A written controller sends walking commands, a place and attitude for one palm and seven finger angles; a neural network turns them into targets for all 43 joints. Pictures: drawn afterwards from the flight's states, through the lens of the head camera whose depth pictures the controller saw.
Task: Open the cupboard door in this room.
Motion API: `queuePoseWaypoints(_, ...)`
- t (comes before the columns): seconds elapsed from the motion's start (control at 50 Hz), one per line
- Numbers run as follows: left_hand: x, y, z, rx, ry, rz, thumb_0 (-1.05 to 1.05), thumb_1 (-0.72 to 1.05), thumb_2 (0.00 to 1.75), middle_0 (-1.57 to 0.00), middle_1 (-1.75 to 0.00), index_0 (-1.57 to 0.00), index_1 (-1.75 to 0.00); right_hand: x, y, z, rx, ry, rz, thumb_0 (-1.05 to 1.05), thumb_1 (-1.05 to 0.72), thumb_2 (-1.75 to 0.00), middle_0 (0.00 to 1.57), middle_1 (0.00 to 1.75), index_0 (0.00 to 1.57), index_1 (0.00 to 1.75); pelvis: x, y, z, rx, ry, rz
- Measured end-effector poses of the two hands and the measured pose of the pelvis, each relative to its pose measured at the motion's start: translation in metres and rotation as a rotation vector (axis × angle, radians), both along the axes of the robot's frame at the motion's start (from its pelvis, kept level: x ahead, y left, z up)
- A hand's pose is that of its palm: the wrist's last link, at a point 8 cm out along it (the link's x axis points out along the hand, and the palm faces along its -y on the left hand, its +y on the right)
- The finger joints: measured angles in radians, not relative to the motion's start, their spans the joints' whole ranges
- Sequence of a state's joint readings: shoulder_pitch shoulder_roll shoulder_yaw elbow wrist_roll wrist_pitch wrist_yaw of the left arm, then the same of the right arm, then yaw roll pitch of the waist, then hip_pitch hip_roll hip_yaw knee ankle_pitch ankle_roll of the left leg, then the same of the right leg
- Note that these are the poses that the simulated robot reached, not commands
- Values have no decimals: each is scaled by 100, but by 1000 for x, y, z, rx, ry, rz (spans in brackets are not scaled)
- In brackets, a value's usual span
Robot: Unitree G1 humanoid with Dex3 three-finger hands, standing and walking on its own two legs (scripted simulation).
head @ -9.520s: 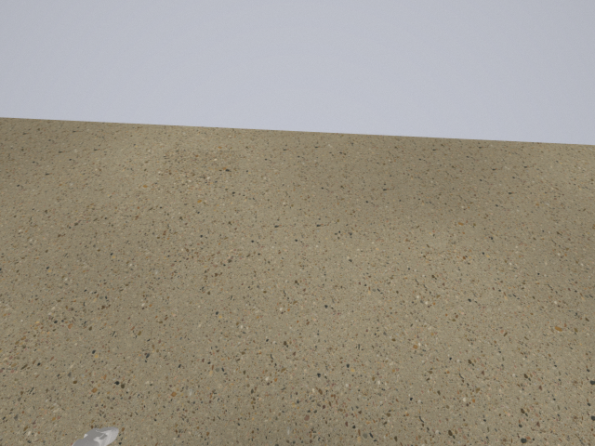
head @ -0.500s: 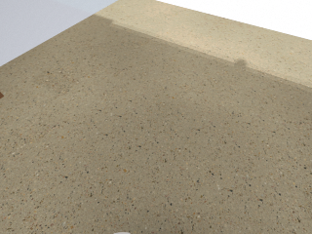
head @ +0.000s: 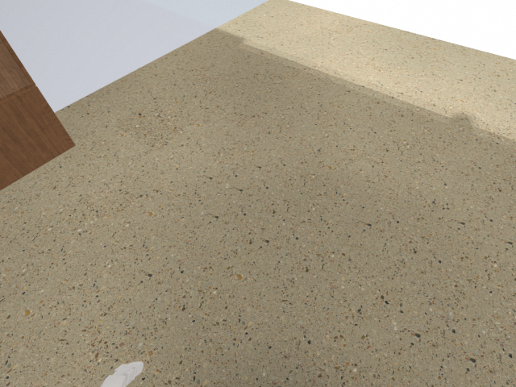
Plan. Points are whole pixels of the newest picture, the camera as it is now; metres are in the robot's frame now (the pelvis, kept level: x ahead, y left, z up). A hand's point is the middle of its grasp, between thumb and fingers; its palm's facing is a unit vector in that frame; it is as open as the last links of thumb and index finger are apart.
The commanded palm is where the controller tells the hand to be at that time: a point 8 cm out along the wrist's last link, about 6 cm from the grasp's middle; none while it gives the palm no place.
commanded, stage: turn or walk to find it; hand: left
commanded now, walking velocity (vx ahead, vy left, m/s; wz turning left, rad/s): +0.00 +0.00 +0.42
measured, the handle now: out of the picture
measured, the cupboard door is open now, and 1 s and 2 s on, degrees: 0 0 0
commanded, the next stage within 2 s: stand and wait in 1.00 s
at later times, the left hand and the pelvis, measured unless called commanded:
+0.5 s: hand out of the picture -0.06 +0.23 -0.18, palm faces +0.28 -0.93 -0.25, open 7.4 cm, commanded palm none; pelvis -0.03 +0.02 -0.01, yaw +14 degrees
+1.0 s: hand out of the picture -0.05 +0.19 -0.14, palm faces +0.44 -0.85 -0.28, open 7.4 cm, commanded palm none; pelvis -0.05 -0.02 +0.01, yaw +27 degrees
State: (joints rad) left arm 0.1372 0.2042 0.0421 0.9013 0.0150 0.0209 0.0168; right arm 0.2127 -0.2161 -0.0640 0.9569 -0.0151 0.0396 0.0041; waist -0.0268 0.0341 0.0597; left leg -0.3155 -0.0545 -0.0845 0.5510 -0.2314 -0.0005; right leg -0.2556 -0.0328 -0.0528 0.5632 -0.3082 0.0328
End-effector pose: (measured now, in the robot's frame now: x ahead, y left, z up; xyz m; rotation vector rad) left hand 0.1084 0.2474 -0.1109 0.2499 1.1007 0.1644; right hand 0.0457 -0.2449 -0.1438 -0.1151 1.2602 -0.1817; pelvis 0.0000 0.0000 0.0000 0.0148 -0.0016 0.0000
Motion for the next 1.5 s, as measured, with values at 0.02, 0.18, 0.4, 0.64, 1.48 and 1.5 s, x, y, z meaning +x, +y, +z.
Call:
queuePoseWaypoints(0.02, -4, -5, 2, 4, -8, 3, 1, 90, 90, -20, -29, -20, -30, -3, -4, -3, 5, 11, 2, 1, -90, -90, 20, 30, 21, 30, -2, -3, 0, -4, -5, 12)
queuePoseWaypoints(0.18, -55, -21, 8, -4, 42, 101, 1, 90, 89, -20, -30, -20, -30, -9, -24, 1, 3, 80, 68, 1, -90, -90, 20, 29, 20, 30, -9, -15, 9, 18, -20, 102)
queuePoseWaypoints(0.4, -147, 3, -20, -58, 165, 280, 1, 90, 89, -20, -30, -20, -30, 40, 6, 12, -58, 42, 246, 1, -91, -90, 19, 29, 20, 30, -22, 4, 3, 8, -18, 216)
queuePoseWaypoints(0.64, -191, 41, -20, -57, 191, 395, 1, 91, 90, -20, -29, -20, -29, 76, 61, 30, -54, -104, 382, 1, -90, -90, 20, 30, 20, 30, -39, 24, 7, -19, -18, 290)
queuePoseWaypoints(1.48, -326, -46, -25, -143, 260, 671, 1, 91, 90, -20, -29, -20, -29, 49, 85, 19, -13, -49, 625, 0, -92, -90, 20, 30, 21, 30, -89, -6, 9, 5, -38, 547)
queuePoseWaypoints(1.5, -324, -47, -23, -137, 250, 669, 1, 91, 90, -20, -29, -20, -29, 48, 83, 17, -8, -46, 625, 0, -92, -90, 20, 30, 21, 30, -90, -8, 9, 8, -36, 549)
